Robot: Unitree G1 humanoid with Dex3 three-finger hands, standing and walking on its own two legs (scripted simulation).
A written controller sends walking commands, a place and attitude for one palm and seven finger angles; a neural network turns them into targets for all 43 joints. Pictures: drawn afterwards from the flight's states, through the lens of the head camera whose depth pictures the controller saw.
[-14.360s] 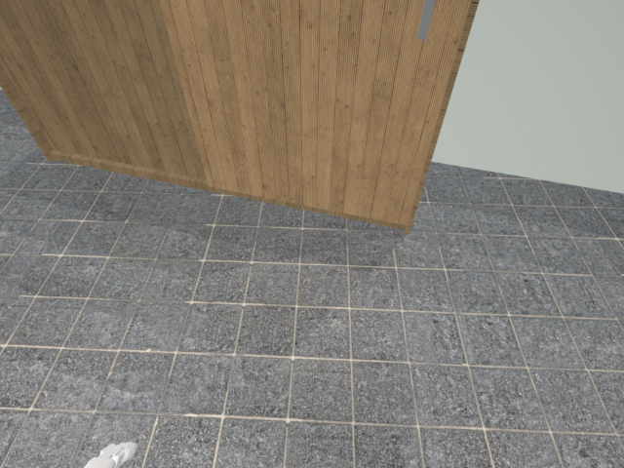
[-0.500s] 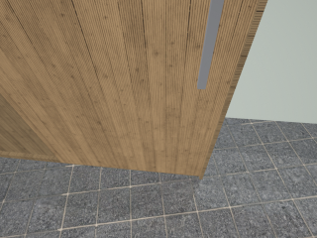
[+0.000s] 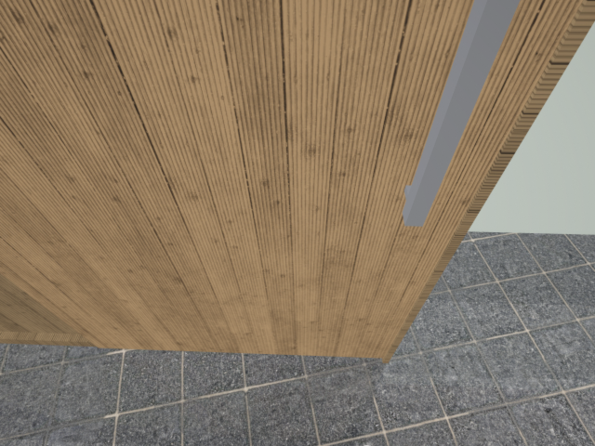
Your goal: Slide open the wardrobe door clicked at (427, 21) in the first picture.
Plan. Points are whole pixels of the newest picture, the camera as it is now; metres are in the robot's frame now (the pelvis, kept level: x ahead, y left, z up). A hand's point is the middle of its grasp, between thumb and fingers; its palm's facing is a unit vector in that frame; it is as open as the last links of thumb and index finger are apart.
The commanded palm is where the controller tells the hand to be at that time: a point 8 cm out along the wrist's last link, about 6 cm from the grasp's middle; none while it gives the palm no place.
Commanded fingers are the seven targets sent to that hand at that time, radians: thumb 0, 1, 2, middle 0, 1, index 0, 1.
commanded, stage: come to a stop and stand still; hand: right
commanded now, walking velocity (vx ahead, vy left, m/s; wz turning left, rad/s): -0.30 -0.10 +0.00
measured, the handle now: (445, 110) +0.43 -0.15 +0.23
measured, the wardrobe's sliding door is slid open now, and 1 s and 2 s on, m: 0.00 0.00 0.00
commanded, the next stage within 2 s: look again from close up in 1.36 s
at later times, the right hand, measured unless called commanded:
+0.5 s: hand out of the picture +0.02 -0.14 -0.16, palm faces +0.06 +0.95 -0.31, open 7.4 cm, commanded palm none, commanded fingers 0.00 -0.90 -0.90 0.20 0.30 0.20 0.30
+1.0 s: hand out of the picture -0.07 -0.18 -0.18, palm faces +0.12 +0.97 -0.20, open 7.4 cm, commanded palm none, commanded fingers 0.00 -0.90 -0.90 0.20 0.30 0.20 0.30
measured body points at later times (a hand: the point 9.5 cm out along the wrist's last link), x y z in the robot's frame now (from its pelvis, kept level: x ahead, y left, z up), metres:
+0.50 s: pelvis +0.00 +0.06 +0.00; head +0.04 +0.09 +0.44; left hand +0.07 +0.29 -0.17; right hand +0.02 -0.19 -0.14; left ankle -0.03 +0.14 -0.74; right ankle -0.01 -0.09 -0.68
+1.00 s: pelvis -0.05 +0.01 +0.00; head -0.05 -0.02 +0.45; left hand +0.03 +0.23 -0.14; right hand -0.08 -0.23 -0.17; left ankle -0.04 +0.14 -0.73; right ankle -0.05 -0.11 -0.74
